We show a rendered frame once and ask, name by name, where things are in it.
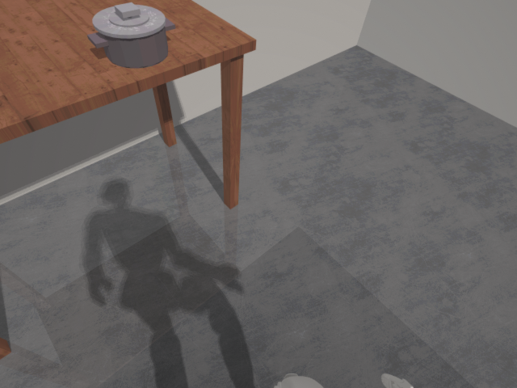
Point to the lid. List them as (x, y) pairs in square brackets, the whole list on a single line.
[(110, 23)]

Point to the table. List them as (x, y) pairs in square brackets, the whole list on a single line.
[(50, 71)]

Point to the pot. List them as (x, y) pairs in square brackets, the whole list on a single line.
[(136, 52)]

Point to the knob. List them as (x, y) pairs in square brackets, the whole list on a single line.
[(127, 10)]

